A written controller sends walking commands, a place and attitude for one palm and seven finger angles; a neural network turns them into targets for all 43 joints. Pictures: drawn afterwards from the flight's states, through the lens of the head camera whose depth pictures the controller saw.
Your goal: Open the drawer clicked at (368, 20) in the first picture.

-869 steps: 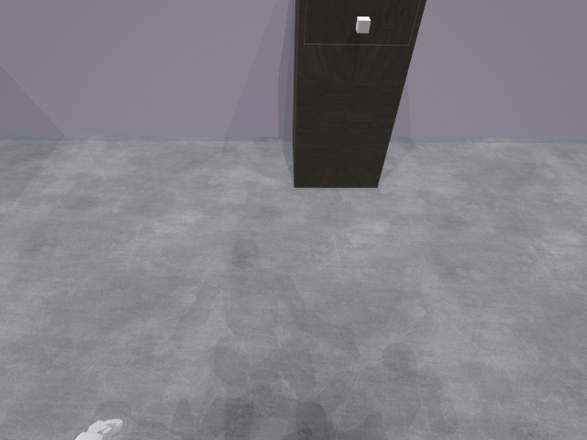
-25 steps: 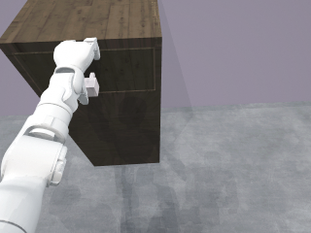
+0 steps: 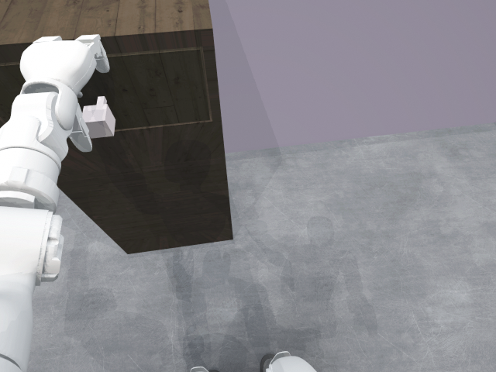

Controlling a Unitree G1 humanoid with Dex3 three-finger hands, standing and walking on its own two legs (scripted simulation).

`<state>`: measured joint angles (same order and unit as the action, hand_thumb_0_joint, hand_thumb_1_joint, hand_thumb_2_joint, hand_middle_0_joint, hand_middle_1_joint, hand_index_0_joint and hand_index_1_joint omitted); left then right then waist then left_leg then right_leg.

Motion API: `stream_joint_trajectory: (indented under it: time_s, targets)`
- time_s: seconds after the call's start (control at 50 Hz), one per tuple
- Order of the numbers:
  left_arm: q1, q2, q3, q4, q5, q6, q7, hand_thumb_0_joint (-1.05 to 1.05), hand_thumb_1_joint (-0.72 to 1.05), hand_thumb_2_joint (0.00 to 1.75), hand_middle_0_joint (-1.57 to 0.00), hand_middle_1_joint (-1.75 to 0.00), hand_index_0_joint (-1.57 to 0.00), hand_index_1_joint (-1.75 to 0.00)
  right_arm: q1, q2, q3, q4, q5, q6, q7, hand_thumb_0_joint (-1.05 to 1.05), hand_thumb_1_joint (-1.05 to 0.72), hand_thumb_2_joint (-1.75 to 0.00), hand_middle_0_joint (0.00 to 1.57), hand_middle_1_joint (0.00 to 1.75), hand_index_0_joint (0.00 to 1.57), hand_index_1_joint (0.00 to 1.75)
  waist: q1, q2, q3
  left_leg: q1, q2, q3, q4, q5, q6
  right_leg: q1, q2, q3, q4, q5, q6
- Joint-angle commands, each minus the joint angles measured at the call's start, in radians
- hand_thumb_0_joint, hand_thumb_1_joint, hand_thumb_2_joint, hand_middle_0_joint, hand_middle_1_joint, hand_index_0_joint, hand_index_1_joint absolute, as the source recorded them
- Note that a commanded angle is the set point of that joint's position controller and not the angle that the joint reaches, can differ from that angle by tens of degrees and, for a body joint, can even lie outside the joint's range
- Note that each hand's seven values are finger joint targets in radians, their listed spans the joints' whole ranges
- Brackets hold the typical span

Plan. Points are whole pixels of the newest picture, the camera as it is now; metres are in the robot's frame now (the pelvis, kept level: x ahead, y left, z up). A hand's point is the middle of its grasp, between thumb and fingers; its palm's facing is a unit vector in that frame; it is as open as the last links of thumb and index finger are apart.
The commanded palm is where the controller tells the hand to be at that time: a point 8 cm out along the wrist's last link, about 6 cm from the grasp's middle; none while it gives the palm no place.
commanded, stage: move the hooked fingers above the handle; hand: left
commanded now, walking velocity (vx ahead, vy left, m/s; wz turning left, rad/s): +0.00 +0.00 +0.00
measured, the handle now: (100, 113) +0.57 +0.22 +0.06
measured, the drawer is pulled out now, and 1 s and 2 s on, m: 0.00 0.00 0.00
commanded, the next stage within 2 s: lower the fingers behind the handle in 1.58 s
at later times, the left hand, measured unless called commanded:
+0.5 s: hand (78, 94) +0.53 +0.22 +0.13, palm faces +0.01 +0.01 -1.00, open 13.6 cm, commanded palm +0.53 +0.26 +0.16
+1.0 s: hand (78, 94) +0.53 +0.22 +0.13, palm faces +0.01 +0.01 -1.00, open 13.6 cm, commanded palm +0.53 +0.26 +0.16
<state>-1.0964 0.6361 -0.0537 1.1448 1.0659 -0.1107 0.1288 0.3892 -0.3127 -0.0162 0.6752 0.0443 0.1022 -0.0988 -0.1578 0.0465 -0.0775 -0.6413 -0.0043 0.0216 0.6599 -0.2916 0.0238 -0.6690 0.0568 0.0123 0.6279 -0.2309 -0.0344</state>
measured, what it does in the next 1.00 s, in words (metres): stands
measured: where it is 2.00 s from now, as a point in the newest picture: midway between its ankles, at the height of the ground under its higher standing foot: outside the picture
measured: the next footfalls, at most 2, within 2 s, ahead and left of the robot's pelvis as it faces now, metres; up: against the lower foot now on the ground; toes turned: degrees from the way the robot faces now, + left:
none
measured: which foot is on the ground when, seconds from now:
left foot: down 0.00-1.00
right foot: down 0.00-1.00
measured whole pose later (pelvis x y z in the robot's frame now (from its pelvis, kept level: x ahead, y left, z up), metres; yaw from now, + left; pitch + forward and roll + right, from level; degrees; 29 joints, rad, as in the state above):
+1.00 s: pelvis -0.01 +0.02 -0.01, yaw +0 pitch +16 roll -1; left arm -1.18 0.61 -0.09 1.22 1.08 -0.08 0.14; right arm 0.37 -0.29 0.02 0.65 0.04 0.09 -0.10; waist -0.18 0.05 -0.09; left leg -0.70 -0.02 0.04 0.71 -0.30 0.05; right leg -0.72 0.04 0.03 0.66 -0.23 -0.01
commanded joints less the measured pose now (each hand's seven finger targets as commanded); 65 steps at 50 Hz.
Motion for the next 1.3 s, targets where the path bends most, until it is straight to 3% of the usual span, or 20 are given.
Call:
stream_joint_trajectory:
  time_s: [0.0,0.1,0.16,0.22,0.3,0.34,0.36,0.5,0.54,0.58,0.6,0.68,0.7,0.74,0.86,0.96,1.02,1.08,1.22,1.28]
  targets:
    - [-0.426,0.376,0.089,-0.067,-0.015,0.088,0.021,0.0,-0.5,0.3,-0.3,-1.2,-0.3,-1.2,0.08,-0.133,-0.037,-0.072,0.003,-0.034,-0.011,0.0,-0.9,-0.9,0.2,0.3,0.2,0.3,0.009,-0.084,-0.332,-0.012,-0.023,0.024,-0.079,-0.048,0.027,0.319,-0.057,0.062,-0.133,-0.061,0.034]
    - [-0.419,0.402,0.088,-0.038,-0.017,0.097,0.012,0.0,-0.5,0.3,-0.3,-1.2,-0.3,-1.2,0.074,-0.139,-0.029,-0.068,0.008,-0.036,-0.017,0.0,-0.9,-0.9,0.2,0.3,0.2,0.3,0.005,-0.098,-0.318,-0.03,-0.022,0.026,-0.078,-0.069,0.027,0.317,-0.061,0.068,-0.14,-0.086,0.037]
    - [-0.414,0.378,0.069,-0.012,-0.015,0.097,0.006,0.0,-0.5,0.3,-0.3,-1.2,-0.3,-1.2,0.076,-0.137,-0.024,-0.07,0.008,-0.038,-0.018,0.0,-0.9,-0.9,0.2,0.3,0.2,0.3,0.001,-0.091,-0.291,-0.023,-0.02,0.021,-0.084,-0.08,0.026,0.281,-0.057,0.052,-0.134,-0.099,0.038]
    - [-0.412,0.397,0.084,-0.022,-0.014,0.089,0.003,0.0,-0.5,0.3,-0.3,-1.2,-0.3,-1.2,0.076,-0.137,-0.022,-0.078,0.007,-0.035,-0.022,0.0,-0.9,-0.9,0.2,0.3,0.2,0.3,0.004,-0.097,-0.32,-0.019,-0.022,0.023,-0.076,-0.062,0.028,0.289,-0.054,0.049,-0.122,-0.068,0.04]
    - [-0.404,0.345,0.065,-0.007,-0.018,0.085,0.005,0.0,-0.5,0.3,-0.3,-1.2,-0.3,-1.2,0.075,-0.133,-0.024,-0.085,0.005,-0.039,-0.017,0.0,-0.9,-0.9,0.2,0.3,0.2,0.3,-0.002,-0.11,-0.296,-0.003,-0.02,0.016,-0.073,-0.053,0.027,0.249,-0.045,0.034,-0.115,-0.064,0.036]
    - [-0.403,0.376,0.082,-0.018,-0.011,0.083,0.013,0.0,-0.5,0.3,-0.3,-1.2,-0.3,-1.2,0.073,-0.133,-0.02,-0.09,0.003,-0.039,-0.018,0.0,-0.9,-0.9,0.2,0.3,0.2,0.3,0.008,-0.098,-0.316,-0.007,-0.021,0.017,-0.069,-0.052,0.027,0.251,-0.047,0.033,-0.103,-0.062,0.038]
    - [-0.408,0.351,0.066,-0.007,-0.01,0.088,0.016,0.0,-0.5,0.3,-0.3,-1.2,-0.3,-1.2,0.075,-0.132,-0.02,-0.091,0.002,-0.038,-0.017,0.0,-0.9,-0.9,0.2,0.3,0.2,0.3,-0.002,-0.107,-0.306,-0.003,-0.02,0.012,-0.071,-0.052,0.026,0.236,-0.045,0.025,-0.101,-0.063,0.037]
    - [-0.458,0.322,0.051,-0.001,-0.005,0.109,0.036,0.0,-0.5,0.3,-0.3,-1.2,-0.3,-1.2,0.083,-0.133,-0.022,-0.085,0.0,-0.036,-0.009,0.0,-0.9,-0.9,0.2,0.3,0.2,0.3,-0.012,-0.095,-0.306,0.023,-0.016,0.0,-0.072,-0.053,0.025,0.185,-0.036,0.01,-0.094,-0.08,0.031]
    - [-0.477,0.312,0.04,0.009,0.001,0.118,0.041,0.0,-0.5,0.3,-0.3,-1.2,-0.3,-1.2,0.089,-0.134,-0.021,-0.079,-0.003,-0.037,-0.006,0.0,-0.9,-0.9,0.2,0.3,0.2,0.3,-0.016,-0.067,-0.294,0.026,-0.014,-0.003,-0.077,-0.067,0.023,0.16,-0.036,0.006,-0.088,-0.093,0.031]
    - [-0.481,0.33,0.056,0.007,0.003,0.124,0.046,0.0,-0.5,0.3,-0.3,-1.2,-0.3,-1.2,0.091,-0.132,-0.022,-0.076,-0.007,-0.035,-0.003,0.0,-0.9,-0.9,0.2,0.3,0.2,0.3,-0.011,-0.057,-0.311,0.03,-0.014,-0.003,-0.072,-0.06,0.024,0.169,-0.036,0.008,-0.084,-0.089,0.029]
    - [-0.485,0.333,0.06,0.001,0.002,0.127,0.044,0.0,-0.5,0.3,-0.3,-1.2,-0.3,-1.2,0.089,-0.132,-0.023,-0.079,-0.004,-0.033,-0.005,0.0,-0.9,-0.9,0.2,0.3,0.2,0.3,-0.012,-0.091,-0.324,0.027,-0.017,-0.002,-0.067,-0.05,0.028,0.189,-0.035,0.011,-0.091,-0.079,0.03]
    - [-0.473,0.327,0.039,0.029,0.0,0.138,0.034,0.0,-0.5,0.3,-0.3,-1.2,-0.3,-1.2,0.081,-0.131,-0.016,-0.083,0.0,-0.032,-0.01,0.0,-0.9,-0.9,0.2,0.3,0.2,0.3,-0.012,-0.081,-0.288,0.0,-0.017,0.004,-0.079,-0.094,0.024,0.19,-0.04,0.015,-0.099,-0.115,0.033]
    - [-0.478,0.349,0.057,0.016,0.0,0.133,0.031,0.0,-0.5,0.3,-0.3,-1.2,-0.3,-1.2,0.077,-0.133,-0.016,-0.083,0.001,-0.031,-0.013,0.0,-0.9,-0.9,0.2,0.3,0.2,0.3,-0.011,-0.107,-0.301,-0.001,-0.016,0.004,-0.075,-0.089,0.027,0.205,-0.04,0.019,-0.101,-0.111,0.033]
    - [-0.472,0.344,0.044,0.029,0.004,0.135,0.028,0.0,-0.5,0.3,-0.3,-1.2,-0.3,-1.2,0.079,-0.132,-0.013,-0.084,0.001,-0.033,-0.016,0.0,-0.9,-0.9,0.2,0.3,0.2,0.3,-0.011,-0.078,-0.29,-0.006,-0.016,0.005,-0.081,-0.108,0.026,0.195,-0.042,0.019,-0.101,-0.128,0.033]
    - [-0.456,0.366,0.063,0.023,0.005,0.116,0.02,0.0,-0.5,0.3,-0.3,-1.2,-0.3,-1.2,0.08,-0.135,-0.012,-0.089,-0.001,-0.038,-0.02,0.0,-0.9,-0.9,0.2,0.3,0.2,0.3,-0.003,-0.085,-0.295,-0.013,-0.014,0.001,-0.078,-0.113,0.026,0.194,-0.042,0.018,-0.094,-0.133,0.032]
    - [-0.47,0.33,0.044,0.024,0.004,0.108,0.028,0.0,-0.5,0.3,-0.3,-1.2,-0.3,-1.2,0.091,-0.136,-0.016,-0.089,-0.001,-0.046,-0.016,0.0,-0.9,-0.9,0.2,0.3,0.2,0.3,-0.015,-0.078,-0.284,-0.01,-0.013,-0.004,-0.078,-0.132,0.026,0.159,-0.038,0.013,-0.091,-0.148,0.031]
    - [-0.478,0.369,0.071,0.012,0.009,0.106,0.037,0.0,-0.5,0.3,-0.3,-1.2,-0.3,-1.2,0.099,-0.139,-0.018,-0.088,-0.004,-0.047,-0.016,0.0,-0.9,-0.9,0.2,0.3,0.2,0.3,-0.011,-0.092,-0.323,-0.013,-0.014,-0.004,-0.068,-0.116,0.029,0.184,-0.039,0.019,-0.088,-0.137,0.034]
    - [-0.484,0.355,0.06,0.016,0.01,0.111,0.04,0.0,-0.5,0.3,-0.3,-1.2,-0.3,-1.2,0.099,-0.138,-0.017,-0.085,-0.005,-0.049,-0.013,0.0,-0.9,-0.9,0.2,0.3,0.2,0.3,-0.012,-0.072,-0.307,-0.016,-0.014,-0.003,-0.07,-0.119,0.026,0.17,-0.039,0.015,-0.086,-0.138,0.032]
    - [-0.491,0.357,0.075,0.01,0.014,0.123,0.048,0.0,-0.5,0.3,-0.3,-1.2,-0.3,-1.2,0.107,-0.137,-0.023,-0.076,-0.009,-0.045,-0.006,0.0,-0.9,-0.9,0.2,0.3,0.2,0.3,-0.007,-0.061,-0.338,0.007,-0.013,-0.007,-0.064,-0.068,0.025,0.182,-0.036,0.011,-0.08,-0.094,0.031]
    - [-0.486,0.326,0.062,0.003,0.012,0.129,0.047,0.0,-0.5,0.3,-0.3,-1.2,-0.3,-1.2,0.104,-0.134,-0.025,-0.077,-0.01,-0.046,-0.003,0.0,-0.9,-0.9,0.2,0.3,0.2,0.3,-0.009,-0.065,-0.332,0.022,-0.011,-0.009,-0.068,-0.066,0.025,0.172,-0.033,0.004,-0.083,-0.092,0.031]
